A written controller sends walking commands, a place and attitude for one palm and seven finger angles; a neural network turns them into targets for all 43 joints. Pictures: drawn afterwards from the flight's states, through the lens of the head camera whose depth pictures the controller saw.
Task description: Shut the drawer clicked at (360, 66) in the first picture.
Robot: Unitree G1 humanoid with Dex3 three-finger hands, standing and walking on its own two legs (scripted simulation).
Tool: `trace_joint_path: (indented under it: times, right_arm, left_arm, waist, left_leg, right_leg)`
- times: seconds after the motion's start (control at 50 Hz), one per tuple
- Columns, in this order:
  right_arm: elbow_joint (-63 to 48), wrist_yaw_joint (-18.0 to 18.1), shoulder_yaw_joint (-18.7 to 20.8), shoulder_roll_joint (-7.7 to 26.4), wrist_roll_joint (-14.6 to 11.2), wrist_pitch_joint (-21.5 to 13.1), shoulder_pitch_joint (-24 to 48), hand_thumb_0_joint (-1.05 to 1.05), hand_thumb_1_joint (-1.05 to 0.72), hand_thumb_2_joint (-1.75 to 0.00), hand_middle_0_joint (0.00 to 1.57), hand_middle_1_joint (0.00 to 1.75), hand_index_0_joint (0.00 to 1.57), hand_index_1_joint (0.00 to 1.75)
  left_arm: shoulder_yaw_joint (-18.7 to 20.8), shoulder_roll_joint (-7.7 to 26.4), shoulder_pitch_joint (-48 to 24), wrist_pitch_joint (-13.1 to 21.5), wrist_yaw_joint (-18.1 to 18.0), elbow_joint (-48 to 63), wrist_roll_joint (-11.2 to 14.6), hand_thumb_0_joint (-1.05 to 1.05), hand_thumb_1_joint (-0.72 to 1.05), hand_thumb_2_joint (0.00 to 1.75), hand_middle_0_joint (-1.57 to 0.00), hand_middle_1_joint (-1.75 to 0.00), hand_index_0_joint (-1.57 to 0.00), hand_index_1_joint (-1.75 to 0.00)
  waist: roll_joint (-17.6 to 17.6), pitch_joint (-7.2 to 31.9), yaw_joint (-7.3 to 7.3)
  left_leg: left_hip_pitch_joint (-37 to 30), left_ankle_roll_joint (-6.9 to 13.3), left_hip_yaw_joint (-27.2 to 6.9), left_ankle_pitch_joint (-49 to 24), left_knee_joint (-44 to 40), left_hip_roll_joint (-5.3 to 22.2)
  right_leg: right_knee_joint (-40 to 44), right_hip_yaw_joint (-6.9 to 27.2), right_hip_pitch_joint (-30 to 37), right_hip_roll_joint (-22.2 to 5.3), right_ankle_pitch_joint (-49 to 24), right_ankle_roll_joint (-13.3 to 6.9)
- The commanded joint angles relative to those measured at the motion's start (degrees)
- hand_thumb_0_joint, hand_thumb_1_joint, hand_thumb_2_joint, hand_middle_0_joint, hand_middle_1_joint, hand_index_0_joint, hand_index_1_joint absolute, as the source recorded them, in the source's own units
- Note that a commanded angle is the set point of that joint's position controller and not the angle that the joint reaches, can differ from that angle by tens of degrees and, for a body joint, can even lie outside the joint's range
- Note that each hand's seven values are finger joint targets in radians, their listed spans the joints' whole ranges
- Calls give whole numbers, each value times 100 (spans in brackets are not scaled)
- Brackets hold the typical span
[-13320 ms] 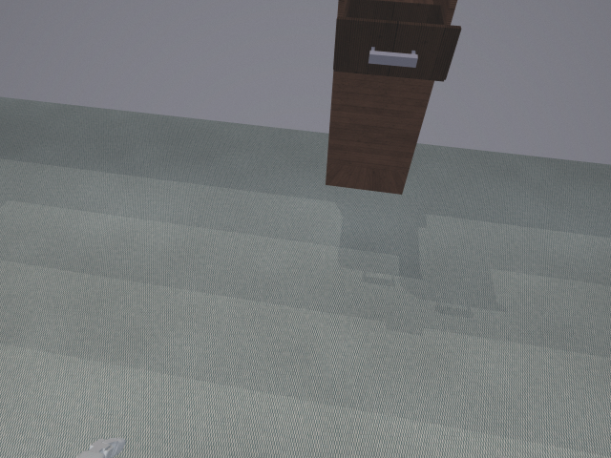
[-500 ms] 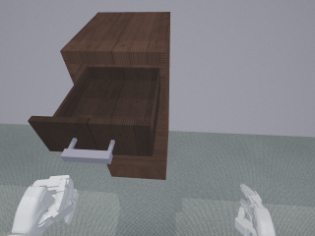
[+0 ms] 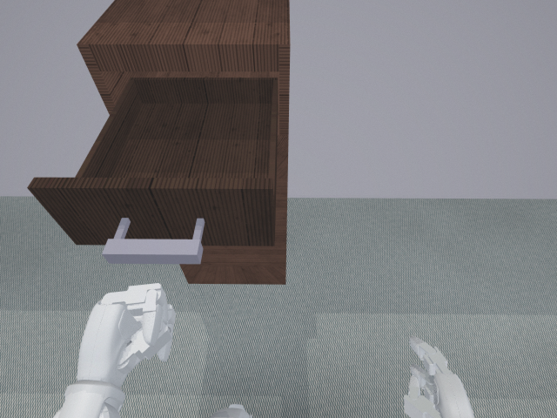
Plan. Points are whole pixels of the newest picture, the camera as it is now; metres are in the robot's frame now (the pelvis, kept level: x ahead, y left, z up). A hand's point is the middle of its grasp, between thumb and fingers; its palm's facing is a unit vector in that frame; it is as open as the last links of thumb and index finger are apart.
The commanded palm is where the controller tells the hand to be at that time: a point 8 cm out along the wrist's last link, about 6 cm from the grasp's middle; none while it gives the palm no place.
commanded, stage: bring the fist close to the handle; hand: left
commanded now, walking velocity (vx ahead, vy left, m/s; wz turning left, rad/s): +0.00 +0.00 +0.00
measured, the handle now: (158, 238) +0.35 +0.20 +0.07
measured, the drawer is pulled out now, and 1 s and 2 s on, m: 0.30 0.30 0.18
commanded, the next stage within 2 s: push the drawer shut in 0.52 s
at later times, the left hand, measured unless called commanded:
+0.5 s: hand (177, 325) +0.22 +0.14 +0.07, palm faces +0.04 -1.00 -0.06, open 3.3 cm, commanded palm +0.20 +0.20 +0.07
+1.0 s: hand (182, 290) +0.27 +0.14 +0.07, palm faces +0.02 -1.00 -0.06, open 3.3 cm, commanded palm +0.25 +0.21 +0.07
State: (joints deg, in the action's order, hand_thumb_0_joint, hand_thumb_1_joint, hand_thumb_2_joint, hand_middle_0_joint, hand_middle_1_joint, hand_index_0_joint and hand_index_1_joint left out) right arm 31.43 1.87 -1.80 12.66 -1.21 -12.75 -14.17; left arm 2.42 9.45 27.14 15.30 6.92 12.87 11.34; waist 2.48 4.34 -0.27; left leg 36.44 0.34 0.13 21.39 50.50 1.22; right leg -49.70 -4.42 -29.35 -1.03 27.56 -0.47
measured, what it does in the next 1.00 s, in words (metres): stands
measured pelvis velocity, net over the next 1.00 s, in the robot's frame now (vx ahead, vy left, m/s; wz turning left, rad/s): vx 0.01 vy -0.03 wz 0.00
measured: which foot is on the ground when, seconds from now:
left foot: down 0.00-1.00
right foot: down 0.00-1.00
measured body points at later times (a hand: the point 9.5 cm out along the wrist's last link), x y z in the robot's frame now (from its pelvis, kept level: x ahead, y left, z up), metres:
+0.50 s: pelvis +0.01 -0.02 -0.01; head +0.04 -0.03 +0.44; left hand +0.22 +0.20 +0.07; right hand +0.18 -0.25 -0.09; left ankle +0.04 +0.11 -0.69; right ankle -0.02 -0.11 -0.69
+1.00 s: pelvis +0.01 -0.03 +0.00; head +0.05 -0.05 +0.44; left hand +0.26 +0.20 +0.08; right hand +0.17 -0.27 -0.10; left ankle +0.04 +0.11 -0.69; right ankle -0.02 -0.11 -0.69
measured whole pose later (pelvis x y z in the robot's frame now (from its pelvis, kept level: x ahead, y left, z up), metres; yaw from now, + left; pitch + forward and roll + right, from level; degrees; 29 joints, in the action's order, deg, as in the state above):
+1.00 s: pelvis +0.01 -0.03 +0.00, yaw +0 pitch +10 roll +0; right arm 31.5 3.0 -0.8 14.3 -1.8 -6.7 -14.3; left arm 8.3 12.3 16.2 16.8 9.6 0.9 14.5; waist 2.6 6.4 -1.3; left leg 38.5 -2.0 -0.8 22.8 51.5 2.7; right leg -51.7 -5.0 -32.0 0.5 29.7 -2.6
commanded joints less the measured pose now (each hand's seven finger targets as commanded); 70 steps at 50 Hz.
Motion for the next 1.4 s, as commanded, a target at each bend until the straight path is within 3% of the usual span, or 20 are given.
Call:
trace_joint_path:
  times: [0.0, 0.1, 0.14, 0.22, 0.34, 0.36, 0.52, 0.58, 0.64, 0.68, 0.76, 0.9, 0.98, 1.02, 1.08, 1.14, 1.24, 1.26, 1.36, 1.38]
  right_arm:
    - [-1055, 57, 359, 716, -16, -201, 506, 0, -90, -90, 20, 30, 20, 30]
    - [-1017, 62, 353, 725, 13, -32, 448, 0, -90, -90, 20, 30, 20, 30]
    - [-1091, 36, 344, 709, -3, -31, 458, 0, -90, -90, 20, 30, 20, 30]
    - [-1148, 34, 361, 705, -17, 29, 371, 0, -90, -90, 20, 30, 20, 30]
    - [-1185, 54, 363, 715, -50, 189, 401, 0, -90, -90, 20, 30, 20, 30]
    - [-1136, 71, 383, 721, -50, 220, 407, 0, -90, -90, 20, 30, 20, 30]
    - [-1108, 104, 404, 665, -37, 236, 329, 0, -90, -90, 20, 30, 20, 30]
    - [-1081, 104, 398, 670, -54, 259, 362, 0, -90, -90, 20, 30, 20, 30]
    - [-1047, 122, 393, 718, -71, 248, 354, 0, -90, -90, 20, 30, 20, 30]
    - [-1000, 152, 406, 745, -61, 268, 331, 0, -90, -90, 20, 30, 20, 30]
    - [-902, 215, 379, 783, -67, 289, 365, 0, -90, -90, 20, 30, 20, 30]
    - [-851, 185, 365, 773, -77, 273, 365, 0, -90, -90, 20, 30, 20, 30]
    - [-859, 172, 370, 810, -79, 336, 363, 0, -90, -90, 20, 30, 20, 30]
    - [-822, 173, 374, 811, -78, 339, 378, 0, -90, -90, 20, 30, 20, 30]
    - [-744, 195, 384, 837, -74, 368, 390, 0, -90, -90, 20, 30, 20, 30]
    - [-602, 217, 367, 850, -87, 358, 401, 0, -90, -90, 20, 30, 20, 30]
    - [-510, 225, 378, 854, -89, 327, 406, 0, -90, -90, 20, 30, 20, 30]
    - [-503, 227, 377, 881, -86, 351, 387, 0, -90, -90, 20, 30, 20, 30]
    - [-411, 252, 339, 890, -101, 407, 416, 0, -90, -90, 20, 30, 20, 30]
    - [-425, 249, 332, 867, -96, 415, 432, 0, -90, -90, 20, 30, 20, 30]
  left_arm:
    - [286, 439, -268, 418, -130, 1173, 3, 0, 90, 90, -140, -160, -140, -160]
    - [512, 583, -610, 561, -260, 846, 5, 0, 90, 90, -140, -160, -140, -160]
    - [342, 464, -654, 629, -239, 1062, 36, 0, 90, 90, -140, -160, -140, -160]
    - [340, 522, -363, 592, -220, 1259, 76, 0, 90, 90, -140, -160, -140, -160]
    - [340, 490, -255, 390, -148, 997, 109, 0, 90, 90, -140, -160, -140, -160]
    - [516, 641, -198, 388, -173, 913, 90, 0, 90, 90, -140, -160, -140, -160]
    - [746, 757, -183, 711, -61, 1172, 223, 0, 90, 90, -140, -160, -140, -160]
    - [680, 689, -120, 715, 64, 961, 270, 0, 90, 90, -140, -160, -140, -160]
    - [672, 732, -422, 687, 183, 856, 304, 0, 90, 90, -140, -160, -140, -160]
    - [784, 803, -519, 636, 222, 667, 336, 0, 90, 90, -140, -160, -140, -160]
    - [1019, 1080, -1209, 624, 253, 403, 370, 0, 90, 90, -140, -160, -140, -160]
    - [1022, 999, -1571, 561, 260, 91, 415, 0, 90, 90, -140, -160, -140, -160]
    - [1016, 966, -1610, 403, 271, -326, 405, 0, 90, 90, -140, -160, -140, -160]
    - [1020, 991, -2051, 438, 251, -255, 400, 0, 90, 90, -140, -160, -140, -160]
    - [1064, 1021, -2431, 489, 207, -502, 378, 0, 90, 90, -140, -160, -140, -160]
    - [1017, 1049, -3209, 571, 199, -731, 351, 0, 90, 90, -140, -160, -140, -160]
    - [876, 980, -3733, 595, 182, -865, 324, 0, 90, 90, -140, -160, -140, -160]
    - [969, 1089, -3701, 558, 166, -1022, 321, 0, 90, 90, -140, -160, -140, -160]
    - [1043, 1257, -4532, 500, 121, -1416, 278, 0, 90, 90, -140, -160, -140, -160]
    - [951, 1135, -4608, 488, 125, -1474, 281, 0, 90, 90, -140, -160, -140, -160]
  waist:
    - [-150, 955, 8]
    - [-150, 881, -41]
    - [90, 1036, -30]
    - [7, 1395, -5]
    - [-224, 876, -86]
    - [-297, 818, -81]
    - [-117, 1178, -57]
    - [-169, 1030, -109]
    - [-132, 1003, -174]
    - [-395, 1029, -181]
    - [-514, 958, -234]
    - [-117, 1388, -92]
    - [-419, 1192, -88]
    - [-312, 1149, -138]
    - [-465, 1028, -209]
    - [-292, 979, -316]
    - [-110, 1414, -287]
    - [-309, 1378, -290]
    - [-162, 1367, -304]
    - [-104, 1431, -300]
  left_leg:
    - [-1023, 84, -233, -623, -699, -66]
    - [-735, 67, -210, -524, -500, -57]
    - [-834, 62, -202, -554, -483, -55]
    - [-969, 89, -157, -958, -432, -52]
    - [-711, 103, -129, -811, -416, -83]
    - [-681, 118, -122, -834, -395, -71]
    - [-800, 122, -41, -1175, -222, -111]
    - [-683, 132, -30, -1068, -164, -120]
    - [-658, 129, -47, -1025, -143, -134]
    - [-591, 144, -73, -1032, -113, -131]
    - [-483, 152, -67, -877, -100, -130]
    - [-855, 138, -30, -1257, -266, -136]
    - [-788, 141, -21, -1249, -364, -140]
    - [-837, 135, -16, -1198, -392, -147]
    - [-800, 144, -33, -1043, -404, -137]
    - [-833, 139, -58, -763, -410, -137]
    - [-1117, 137, -99, -839, -467, -126]
    - [-1021, 156, -108, -781, -473, -111]
    - [-1050, 141, -134, -638, -558, -100]
    - [-1097, 139, -108, -664, -558, -117]
  right_leg:
    - [605, -48, -457, 191, -916, -30]
    - [469, -13, -675, 210, -837, -34]
    - [445, -2, -640, 199, -857, -47]
    - [437, 23, -348, 194, -1337, -43]
    - [550, 59, -430, 189, -1398, 11]
    - [583, 85, -417, 197, -1420, 12]
    - [520, 211, -227, 156, -1982, 40]
    - [601, 301, -260, 120, -2004, 87]
    - [625, 336, -301, 92, -2011, 102]
    - [651, 399, -237, 65, -2131, 149]
    - [769, 528, -232, 32, -1897, 185]
    - [716, 448, 88, 21, -2460, 145]
    - [773, 414, 129, 33, -2553, 168]
    - [783, 398, 42, 48, -2433, 153]
    - [828, 380, -135, 84, -2069, 138]
    - [885, 393, -378, 106, -1525, 95]
    - [836, 336, -325, 121, -1514, 51]
    - [868, 346, -304, 138, -1427, 70]
    - [914, 348, -333, 152, -1218, 41]
    - [922, 367, -301, 134, -1278, 43]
